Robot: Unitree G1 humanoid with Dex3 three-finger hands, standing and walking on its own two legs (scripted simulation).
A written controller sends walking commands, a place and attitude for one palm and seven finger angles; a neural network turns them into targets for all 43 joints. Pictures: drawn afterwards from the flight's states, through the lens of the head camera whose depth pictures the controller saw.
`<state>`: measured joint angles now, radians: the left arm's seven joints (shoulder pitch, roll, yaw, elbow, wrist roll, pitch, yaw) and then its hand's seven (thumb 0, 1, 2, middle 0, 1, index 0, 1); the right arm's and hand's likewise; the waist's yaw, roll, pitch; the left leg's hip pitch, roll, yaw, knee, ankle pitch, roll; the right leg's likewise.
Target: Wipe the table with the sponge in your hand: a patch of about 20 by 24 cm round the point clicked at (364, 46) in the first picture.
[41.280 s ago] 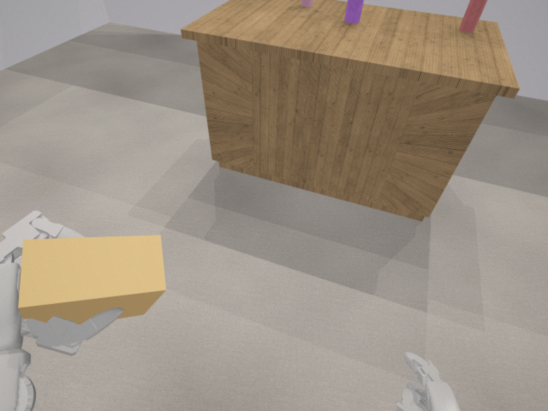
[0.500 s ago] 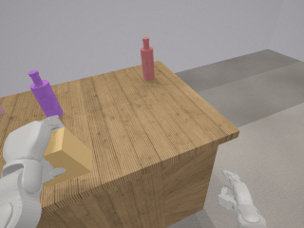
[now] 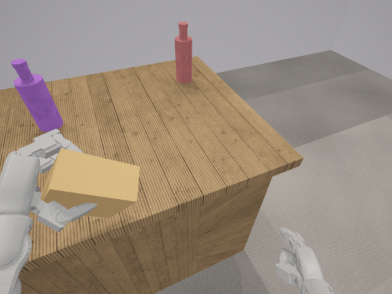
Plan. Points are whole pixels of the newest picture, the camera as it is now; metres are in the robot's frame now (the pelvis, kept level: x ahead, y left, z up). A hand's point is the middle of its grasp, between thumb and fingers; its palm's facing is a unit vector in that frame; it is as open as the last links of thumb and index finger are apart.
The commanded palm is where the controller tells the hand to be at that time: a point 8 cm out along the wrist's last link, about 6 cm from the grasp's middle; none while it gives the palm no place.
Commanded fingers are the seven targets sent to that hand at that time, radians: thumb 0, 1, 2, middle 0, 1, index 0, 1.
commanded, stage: step back with the hand held close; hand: left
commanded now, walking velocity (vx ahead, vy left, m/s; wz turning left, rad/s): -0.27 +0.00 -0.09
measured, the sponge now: (101, 190) +0.24 +0.20 +0.14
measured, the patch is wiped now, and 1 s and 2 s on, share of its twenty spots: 1.00 1.00 1.00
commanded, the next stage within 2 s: stop stepping back and stand still in 1.02 s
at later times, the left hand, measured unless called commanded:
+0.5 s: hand (34, 198) +0.18 +0.24 +0.21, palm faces +0.33 -0.86 -0.40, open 9.9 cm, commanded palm +0.12 +0.31 +0.23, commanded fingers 0.00 0.10 1.30 -1.20 -1.60 -1.20 -1.60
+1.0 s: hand out of the picture +0.07 +0.24 +0.21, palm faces +0.29 -0.87 -0.40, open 9.9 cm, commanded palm +0.01 +0.32 +0.23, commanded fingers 0.00 0.10 1.30 -1.20 -1.60 -1.20 -1.60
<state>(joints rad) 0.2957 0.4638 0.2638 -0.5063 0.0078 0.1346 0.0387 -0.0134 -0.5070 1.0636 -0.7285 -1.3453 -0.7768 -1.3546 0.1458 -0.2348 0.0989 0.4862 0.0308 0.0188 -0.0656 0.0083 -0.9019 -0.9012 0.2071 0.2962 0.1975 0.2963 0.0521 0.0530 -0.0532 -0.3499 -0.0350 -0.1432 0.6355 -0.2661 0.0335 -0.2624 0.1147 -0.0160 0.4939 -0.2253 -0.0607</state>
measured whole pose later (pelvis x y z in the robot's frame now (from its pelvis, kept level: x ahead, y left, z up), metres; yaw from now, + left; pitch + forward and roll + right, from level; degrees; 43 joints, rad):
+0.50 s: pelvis -0.04 +0.03 -0.01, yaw +0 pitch +2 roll -4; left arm 0.44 0.45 0.38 -0.70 -0.05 -0.14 0.11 -0.01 -0.52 1.07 -0.73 -1.35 -0.78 -1.36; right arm 0.22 -0.21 0.03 0.59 0.01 -0.03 -0.05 0.01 -0.90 -0.90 0.21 0.30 0.20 0.30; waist -0.04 0.01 -0.03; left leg -0.50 -0.02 -0.09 0.79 -0.35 0.02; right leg -0.41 0.08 -0.02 0.60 -0.21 -0.02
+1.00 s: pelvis -0.15 +0.04 -0.01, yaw -1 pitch +2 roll -2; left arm 0.43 0.47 0.40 -0.77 -0.05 -0.16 0.09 -0.01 -0.52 1.07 -0.73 -1.35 -0.78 -1.36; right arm 0.19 -0.18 0.04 0.56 0.02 -0.01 -0.04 0.01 -0.90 -0.90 0.21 0.30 0.20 0.30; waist -0.04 -0.05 -0.01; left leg -0.52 0.02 -0.04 0.98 -0.42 -0.02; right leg -0.45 0.02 0.02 0.63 -0.22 0.03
